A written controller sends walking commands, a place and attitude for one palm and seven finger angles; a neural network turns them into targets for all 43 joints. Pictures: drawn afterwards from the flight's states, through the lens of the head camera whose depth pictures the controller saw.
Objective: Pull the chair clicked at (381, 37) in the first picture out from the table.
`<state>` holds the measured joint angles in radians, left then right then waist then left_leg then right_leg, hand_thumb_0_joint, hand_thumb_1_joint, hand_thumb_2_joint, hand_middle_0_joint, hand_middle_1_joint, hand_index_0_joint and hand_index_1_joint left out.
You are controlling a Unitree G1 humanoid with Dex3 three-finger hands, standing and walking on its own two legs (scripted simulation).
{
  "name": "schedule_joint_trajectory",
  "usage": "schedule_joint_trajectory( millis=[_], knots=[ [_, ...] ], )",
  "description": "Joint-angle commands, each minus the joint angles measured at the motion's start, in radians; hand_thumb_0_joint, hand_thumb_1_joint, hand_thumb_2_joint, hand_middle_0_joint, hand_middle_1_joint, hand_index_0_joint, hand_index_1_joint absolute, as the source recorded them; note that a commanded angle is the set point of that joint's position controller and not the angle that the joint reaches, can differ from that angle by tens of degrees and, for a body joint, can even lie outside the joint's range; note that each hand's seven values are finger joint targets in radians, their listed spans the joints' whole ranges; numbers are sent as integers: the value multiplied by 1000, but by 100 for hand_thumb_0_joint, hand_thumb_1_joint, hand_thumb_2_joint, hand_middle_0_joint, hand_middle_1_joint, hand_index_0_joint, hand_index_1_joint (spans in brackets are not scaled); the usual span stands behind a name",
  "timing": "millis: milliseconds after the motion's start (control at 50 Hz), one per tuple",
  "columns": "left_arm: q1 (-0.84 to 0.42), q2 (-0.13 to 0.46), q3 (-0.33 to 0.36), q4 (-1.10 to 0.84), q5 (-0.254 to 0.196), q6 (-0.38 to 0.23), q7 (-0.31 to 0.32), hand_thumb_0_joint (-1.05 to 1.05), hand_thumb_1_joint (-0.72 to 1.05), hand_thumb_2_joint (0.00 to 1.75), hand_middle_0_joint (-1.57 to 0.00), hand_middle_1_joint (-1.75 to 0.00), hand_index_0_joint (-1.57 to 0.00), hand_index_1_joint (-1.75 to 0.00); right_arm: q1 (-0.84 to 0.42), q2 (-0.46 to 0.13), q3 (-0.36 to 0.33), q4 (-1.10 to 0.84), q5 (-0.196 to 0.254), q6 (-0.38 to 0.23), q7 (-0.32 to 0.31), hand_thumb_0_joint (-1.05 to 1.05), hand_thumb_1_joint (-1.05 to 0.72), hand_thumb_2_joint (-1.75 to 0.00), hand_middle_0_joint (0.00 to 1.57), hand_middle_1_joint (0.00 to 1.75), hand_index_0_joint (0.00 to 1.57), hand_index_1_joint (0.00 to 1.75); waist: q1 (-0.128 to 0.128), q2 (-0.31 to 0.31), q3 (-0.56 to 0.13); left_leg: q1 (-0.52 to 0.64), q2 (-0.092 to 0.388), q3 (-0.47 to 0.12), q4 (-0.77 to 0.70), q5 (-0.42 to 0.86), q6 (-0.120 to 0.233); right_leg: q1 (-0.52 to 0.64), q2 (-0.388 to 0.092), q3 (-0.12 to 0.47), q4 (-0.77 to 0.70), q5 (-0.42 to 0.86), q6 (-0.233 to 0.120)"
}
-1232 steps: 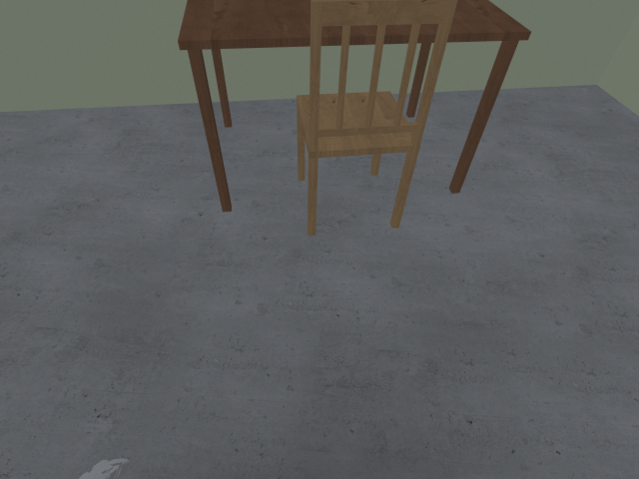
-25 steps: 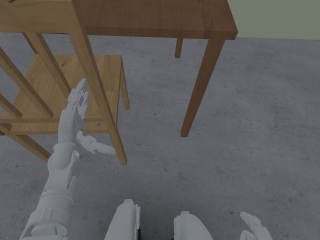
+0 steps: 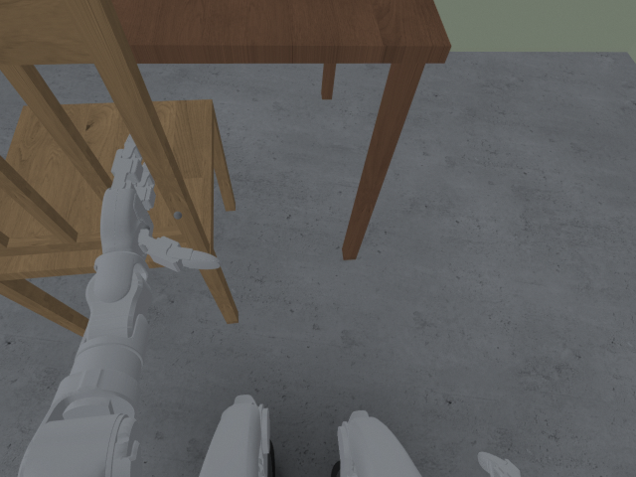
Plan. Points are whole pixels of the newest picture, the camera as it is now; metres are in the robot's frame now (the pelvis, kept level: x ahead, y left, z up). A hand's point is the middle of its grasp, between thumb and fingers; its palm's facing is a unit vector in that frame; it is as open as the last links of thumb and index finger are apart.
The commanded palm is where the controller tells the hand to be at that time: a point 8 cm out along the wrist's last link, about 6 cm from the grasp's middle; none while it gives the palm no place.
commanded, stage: push the fingers through the gap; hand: left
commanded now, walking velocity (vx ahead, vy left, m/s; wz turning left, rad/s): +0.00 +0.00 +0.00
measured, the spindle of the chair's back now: (4, 175) +0.48 +0.38 +0.04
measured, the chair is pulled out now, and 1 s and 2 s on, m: -0.01 -0.01 0.03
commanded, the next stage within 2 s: hook a spindle and tug to test in 0.52 s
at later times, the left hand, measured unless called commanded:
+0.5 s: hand (183, 205) +0.45 +0.16 +0.03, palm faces +0.07 -1.00 -0.03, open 16.9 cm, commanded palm +0.42 +0.21 +0.03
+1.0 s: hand (179, 201) +0.45 +0.17 +0.03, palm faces +0.09 -1.00 -0.03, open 15.3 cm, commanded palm +0.42 +0.21 +0.03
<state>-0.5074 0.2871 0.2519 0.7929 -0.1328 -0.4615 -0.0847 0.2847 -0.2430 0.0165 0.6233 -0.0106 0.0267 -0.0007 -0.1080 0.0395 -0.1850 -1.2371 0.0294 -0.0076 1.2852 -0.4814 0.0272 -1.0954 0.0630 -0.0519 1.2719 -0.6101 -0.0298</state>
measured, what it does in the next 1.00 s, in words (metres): stands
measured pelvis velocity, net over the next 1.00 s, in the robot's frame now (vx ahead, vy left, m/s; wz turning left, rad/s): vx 0.00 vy -0.01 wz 0.00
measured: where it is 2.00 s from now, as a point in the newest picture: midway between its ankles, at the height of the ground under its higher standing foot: outside the picture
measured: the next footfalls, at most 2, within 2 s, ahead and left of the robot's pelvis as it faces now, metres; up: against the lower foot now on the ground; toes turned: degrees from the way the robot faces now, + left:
none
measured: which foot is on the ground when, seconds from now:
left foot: down 0.00-1.00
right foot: down 0.00-1.00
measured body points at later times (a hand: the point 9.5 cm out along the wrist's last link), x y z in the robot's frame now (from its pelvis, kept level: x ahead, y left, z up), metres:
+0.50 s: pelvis +0.00 +0.00 +0.00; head +0.13 +0.01 +0.43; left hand +0.44 +0.22 +0.03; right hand +0.08 -0.26 -0.12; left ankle +0.06 +0.10 -0.62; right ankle -0.01 -0.11 -0.62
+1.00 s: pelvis +0.00 -0.01 +0.00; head +0.13 +0.01 +0.43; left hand +0.44 +0.22 +0.03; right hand +0.08 -0.27 -0.12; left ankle +0.06 +0.10 -0.62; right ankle -0.01 -0.11 -0.62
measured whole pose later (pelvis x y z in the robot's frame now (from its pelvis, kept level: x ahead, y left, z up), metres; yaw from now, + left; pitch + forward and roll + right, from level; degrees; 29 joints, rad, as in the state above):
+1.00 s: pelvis +0.00 -0.01 +0.00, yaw +0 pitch +25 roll -3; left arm -0.58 0.32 0.28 0.89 -0.13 -0.48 -0.09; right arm 0.27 -0.24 0.01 0.62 -0.01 0.07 0.01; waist -0.12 0.04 -0.18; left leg -1.24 0.03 -0.02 1.28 -0.49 0.01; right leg -1.10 0.07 -0.06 1.27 -0.62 -0.04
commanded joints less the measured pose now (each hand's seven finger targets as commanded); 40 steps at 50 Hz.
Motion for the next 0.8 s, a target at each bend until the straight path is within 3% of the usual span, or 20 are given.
schedule_joint_trajectory(
  millis=[0, 20, 40, 60, 100, 180, 220, 340, 420, 460, 520, 600, 660, 700, 780],
  knots=[
    [-390, 171, 30, -212, 1, -101, 9, 0, -50, 30, -6, -8, -6, -8, 79, -157, -67, -68, -9, -24, -13, 0, -90, -90, 20, 30, 20, 30, -14, 73, -463, 544, 1, -69, -114, 325, -9, 41, -4, 26, -180, 334, 2],
    [-396, 174, 27, -194, 8, -99, 9, 0, -50, 30, -6, -8, -6, -8, 81, -159, -67, -68, -9, -21, -12, 0, -90, -90, 20, 30, 20, 30, -13, 77, -457, 532, 0, -69, -113, 314, -10, 36, -5, 28, -176, 326, 2],
    [-414, 157, 16, -156, 13, -91, 9, 0, -50, 30, -6, -8, -6, -8, 88, -160, -67, -62, -11, -18, -11, 0, -90, -90, 20, 30, 20, 30, -30, 67, -438, 526, 1, -76, -113, 304, -6, 11, -3, 22, -176, 311, 3],
    [-416, 181, 36, -113, 20, -83, 11, 0, -50, 30, -6, -8, -6, -8, 92, -164, -67, -55, -10, -13, -12, 0, -90, -90, 20, 30, 20, 30, -27, 59, -414, 504, 1, -74, -111, 291, -8, 4, -5, 23, -177, 302, 3],
    [-440, 172, 30, -75, 25, -72, 9, 0, -50, 30, -6, -8, -6, -8, 96, -163, -66, -55, -11, -4, -10, 0, -90, -90, 20, 30, 20, 30, -31, 66, -394, 494, -1, -73, -116, 266, -7, -7, -6, 19, -183, 279, 3],
    [-398, 191, 62, -132, 12, -78, 8, 0, -50, 30, -6, -8, -6, -8, 95, -162, -68, -83, -15, 9, -4, 0, -90, -90, 20, 30, 20, 30, 4, 96, -505, 560, -2, -68, -116, 360, -10, 46, -5, 22, -171, 352, -2],
    [-371, 183, 58, -165, 5, -83, 11, 0, -50, 30, -6, -8, -6, -8, 90, -156, -67, -93, -13, 17, 1, 0, -90, -90, 20, 30, 20, 30, 6, 80, -518, 561, -2, -62, -119, 385, -9, 84, -3, 23, -175, 391, 0],
    [-408, 169, 34, -129, 21, -82, 15, 0, -50, 30, -6, -8, -6, -8, 92, -155, -64, -83, -10, 27, 0, 0, -90, -90, 20, 30, 20, 30, -30, 35, -408, 478, -3, -59, -116, 294, 0, 56, -2, 32, -188, 338, 7],
    [-411, 167, 36, -174, 11, -106, 13, 0, -50, 30, -6, -8, -6, -8, 85, -155, -69, -83, -10, 22, -2, 0, -90, -90, 20, 30, 20, 30, -14, 80, -463, 529, -5, -56, -119, 305, -5, 66, -3, 35, -194, 338, 4],
    [-421, 174, 36, -159, 13, -111, 11, 0, -50, 30, -6, -8, -6, -8, 87, -155, -68, -74, -11, 21, -4, 0, -90, -90, 20, 30, 20, 30, -19, 95, -457, 541, -2, -60, -114, 319, -7, 43, -4, 32, -188, 341, 2],
    [-409, 172, 30, -115, 20, -101, 6, 0, -50, 30, -6, -8, -6, -8, 90, -155, -66, -70, -11, 24, -4, 0, -90, -90, 20, 30, 20, 30, -26, 46, -428, 500, -4, -57, -111, 295, -3, 59, -3, 35, -193, 338, 6],
    [-429, 212, 56, -101, 19, -97, -2, 0, -50, 30, -6, -8, -6, -8, 82, -156, -61, -78, -10, 28, -7, 0, -90, -90, 20, 30, 20, 30, -19, 49, -424, 449, -11, -43, -105, 265, 3, 91, -7, 51, -197, 338, 9],
    [-446, 179, 40, -115, 7, -103, -10, 0, -50, 30, -11, -24, -11, -24, 81, -152, -62, -80, -9, 23, -7, 0, -90, -90, 20, 30, 20, 30, -24, 70, -447, 472, -11, -44, -102, 282, 3, 85, -6, 49, -193, 347, 8],
    [-421, 217, 69, -117, 1, -104, -13, 0, -50, 30, -15, -35, -15, -35, 79, -155, -61, -82, -7, 25, -9, 0, -90, -90, 20, 30, 20, 30, -10, 60, -451, 452, -12, -38, -100, 281, 3, 115, -6, 56, -196, 357, 9],
    [-435, 191, 41, -129, 4, -107, -18, 0, -50, 30, -22, -57, -22, -57, 80, -153, -62, -77, -8, 21, -8, 0, -90, -90, 20, 30, 20, 30, -21, 79, -455, 475, -9, -42, -99, 293, 2, 94, -6, 54, -193, 365, 9]
  ],
)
